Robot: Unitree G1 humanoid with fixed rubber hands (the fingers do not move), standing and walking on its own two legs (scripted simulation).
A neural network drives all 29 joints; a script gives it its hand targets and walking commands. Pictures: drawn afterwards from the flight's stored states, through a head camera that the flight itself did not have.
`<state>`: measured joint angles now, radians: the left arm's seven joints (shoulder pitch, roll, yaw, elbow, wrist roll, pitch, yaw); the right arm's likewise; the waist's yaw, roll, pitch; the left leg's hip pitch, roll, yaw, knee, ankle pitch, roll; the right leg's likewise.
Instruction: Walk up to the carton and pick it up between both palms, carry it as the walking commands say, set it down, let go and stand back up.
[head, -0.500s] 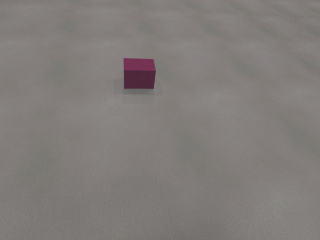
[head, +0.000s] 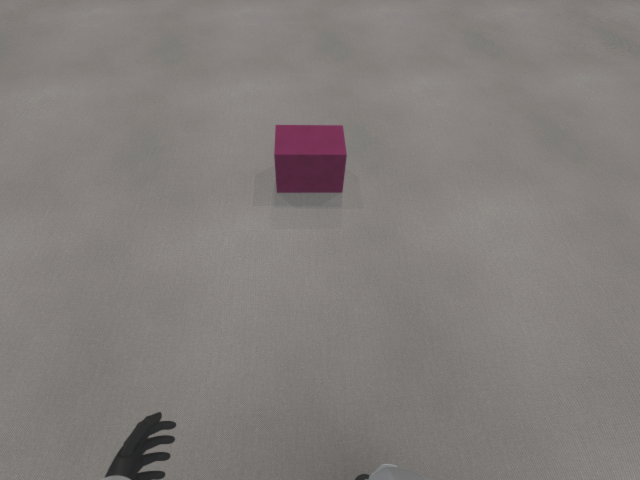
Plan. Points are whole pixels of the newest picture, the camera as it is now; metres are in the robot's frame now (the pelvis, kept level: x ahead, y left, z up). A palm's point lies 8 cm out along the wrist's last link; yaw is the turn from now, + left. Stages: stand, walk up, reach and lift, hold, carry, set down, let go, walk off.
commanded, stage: walk up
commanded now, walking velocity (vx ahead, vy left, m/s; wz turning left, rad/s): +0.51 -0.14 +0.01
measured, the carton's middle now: (309, 159) +1.40 -0.02 -0.64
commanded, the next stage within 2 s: none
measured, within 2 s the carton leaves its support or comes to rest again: neither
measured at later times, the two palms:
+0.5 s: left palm (110, 381) +0.28 +0.31 -0.11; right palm (478, 357) +0.28 -0.22 -0.06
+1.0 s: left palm (188, 258) +0.47 +0.22 -0.07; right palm (480, 232) +0.54 -0.31 -0.09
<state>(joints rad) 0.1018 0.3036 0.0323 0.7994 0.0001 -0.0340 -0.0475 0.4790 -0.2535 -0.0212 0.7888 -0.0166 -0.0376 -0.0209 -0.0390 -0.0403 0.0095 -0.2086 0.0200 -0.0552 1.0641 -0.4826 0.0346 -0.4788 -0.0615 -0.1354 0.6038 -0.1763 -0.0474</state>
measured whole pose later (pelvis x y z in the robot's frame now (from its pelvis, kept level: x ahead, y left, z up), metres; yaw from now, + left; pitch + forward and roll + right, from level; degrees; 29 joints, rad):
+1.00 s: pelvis +0.45 -0.05 +0.03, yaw +2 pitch +0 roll +4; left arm 0.34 0.27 0.03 0.92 0.00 -0.06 -0.04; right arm 0.29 -0.28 -0.05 0.80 -0.02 -0.03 0.02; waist 0.00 0.01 -0.02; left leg -0.44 0.07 0.03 1.06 -0.43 -0.05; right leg -0.25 -0.07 -0.11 0.50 -0.26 -0.04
